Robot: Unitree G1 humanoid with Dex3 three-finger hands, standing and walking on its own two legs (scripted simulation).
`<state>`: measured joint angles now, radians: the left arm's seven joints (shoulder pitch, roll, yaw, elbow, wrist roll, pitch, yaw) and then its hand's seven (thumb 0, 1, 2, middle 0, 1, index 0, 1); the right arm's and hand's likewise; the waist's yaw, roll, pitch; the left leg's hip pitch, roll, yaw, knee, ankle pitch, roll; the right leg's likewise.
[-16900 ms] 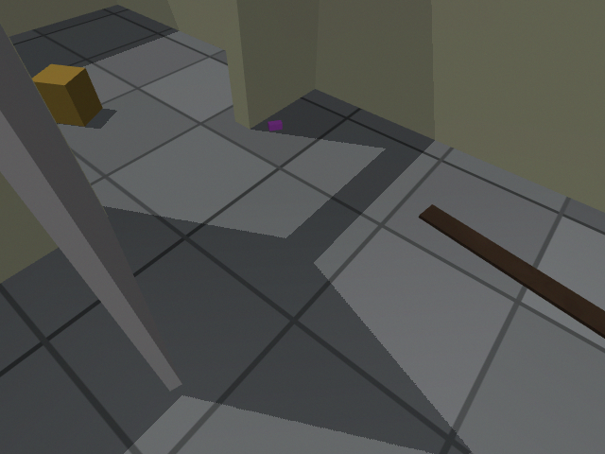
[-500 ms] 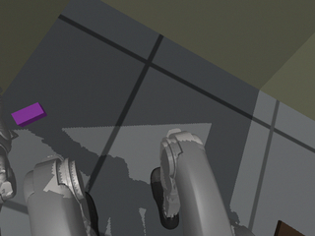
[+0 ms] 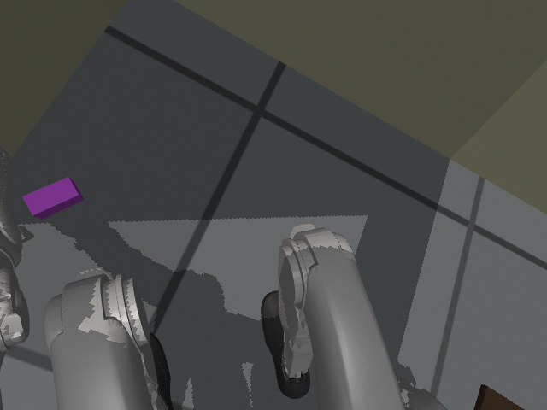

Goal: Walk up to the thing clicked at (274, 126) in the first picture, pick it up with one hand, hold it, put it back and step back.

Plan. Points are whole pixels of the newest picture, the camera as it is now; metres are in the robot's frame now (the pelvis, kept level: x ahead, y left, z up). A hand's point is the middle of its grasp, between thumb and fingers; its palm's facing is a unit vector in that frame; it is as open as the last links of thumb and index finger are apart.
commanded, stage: rise first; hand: left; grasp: from above
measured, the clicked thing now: (54, 198) +0.47 +0.27 -0.30
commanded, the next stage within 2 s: approach in 0.20 s
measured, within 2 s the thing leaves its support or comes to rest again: neither
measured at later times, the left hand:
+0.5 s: hand (11, 205) +0.43 +0.29 -0.19, palm faces -0.38 -0.20 -0.90, open 13.2 cm
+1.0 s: hand (29, 200) +0.44 +0.27 -0.20, palm faces -0.43 -0.23 -0.87, open 13.8 cm
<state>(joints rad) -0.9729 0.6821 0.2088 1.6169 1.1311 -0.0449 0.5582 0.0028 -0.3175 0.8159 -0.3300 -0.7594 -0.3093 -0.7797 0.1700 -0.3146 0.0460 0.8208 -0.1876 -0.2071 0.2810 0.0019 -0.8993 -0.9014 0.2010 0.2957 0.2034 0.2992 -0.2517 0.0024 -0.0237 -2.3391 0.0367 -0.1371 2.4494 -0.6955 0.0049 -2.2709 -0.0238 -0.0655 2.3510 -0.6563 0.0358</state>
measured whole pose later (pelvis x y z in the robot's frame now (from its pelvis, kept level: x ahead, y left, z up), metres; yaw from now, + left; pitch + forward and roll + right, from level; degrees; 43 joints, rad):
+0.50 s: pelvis +0.00 +0.00 +0.00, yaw +0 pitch +32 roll -8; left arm -0.99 0.68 0.17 1.65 1.13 -0.06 0.58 0.00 -0.37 0.86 -0.30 -0.77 -0.27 -0.80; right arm 0.17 -0.31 0.05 0.84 -0.21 -0.23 0.29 0.00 -0.90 -0.90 0.20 0.30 0.20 0.30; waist -0.26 -0.01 -0.02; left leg -2.35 0.03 -0.14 2.46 -0.70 0.00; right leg -2.28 -0.02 -0.07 2.37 -0.66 0.03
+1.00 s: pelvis +0.00 +0.00 -0.01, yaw -1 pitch +32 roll -8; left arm -1.02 0.72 0.26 1.71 1.10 0.00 0.54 0.00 -0.47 0.93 -0.20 -0.88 -0.17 -0.90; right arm 0.23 -0.33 0.08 0.82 -0.21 -0.23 0.33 0.00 -0.89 -0.89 0.20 0.30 0.20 0.30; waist -0.32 0.03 0.04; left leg -2.35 0.04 -0.16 2.47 -0.69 0.00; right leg -2.29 -0.01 -0.08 2.36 -0.64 0.04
